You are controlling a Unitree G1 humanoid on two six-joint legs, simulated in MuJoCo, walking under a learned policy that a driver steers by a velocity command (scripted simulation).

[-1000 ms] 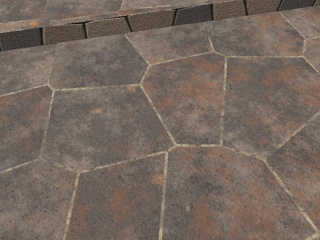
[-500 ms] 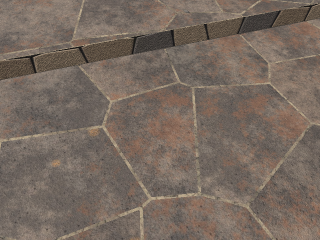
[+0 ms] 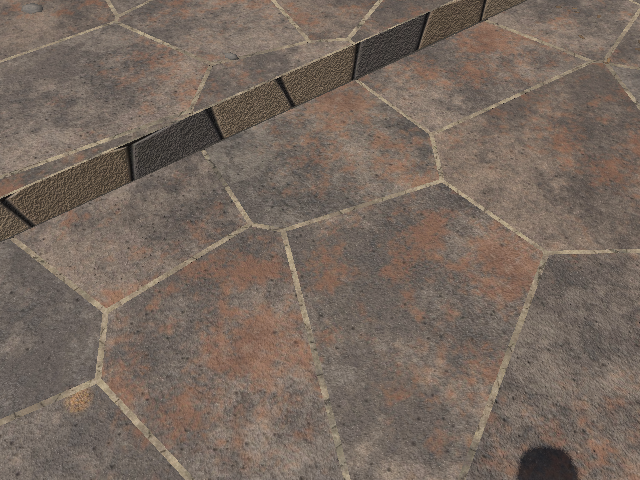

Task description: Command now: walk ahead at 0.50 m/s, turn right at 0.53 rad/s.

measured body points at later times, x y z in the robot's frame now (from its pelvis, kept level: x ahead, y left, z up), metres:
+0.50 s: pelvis +0.28 +0.07 +0.00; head +0.31 +0.08 +0.45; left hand +0.41 +0.32 -0.12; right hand +0.30 -0.21 -0.12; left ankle +0.28 +0.13 -0.74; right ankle +0.35 -0.09 -0.68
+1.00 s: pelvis +0.55 +0.05 +0.00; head +0.57 +0.04 +0.45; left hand +0.52 +0.33 -0.11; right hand +0.75 -0.18 -0.12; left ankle +0.52 +0.18 -0.66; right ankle +0.57 -0.04 -0.74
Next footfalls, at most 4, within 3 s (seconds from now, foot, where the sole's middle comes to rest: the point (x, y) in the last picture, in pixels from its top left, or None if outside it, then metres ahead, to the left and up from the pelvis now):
0.24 left None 0.32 0.13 -0.78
0.76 right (373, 414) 0.61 -0.03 -0.78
1.26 left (239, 349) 0.76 0.28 -0.78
1.80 right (284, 237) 1.10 0.19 -0.78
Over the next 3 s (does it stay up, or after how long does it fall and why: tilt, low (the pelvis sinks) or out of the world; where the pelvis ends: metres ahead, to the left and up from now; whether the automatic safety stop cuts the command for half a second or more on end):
stays up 1.28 0.26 0.00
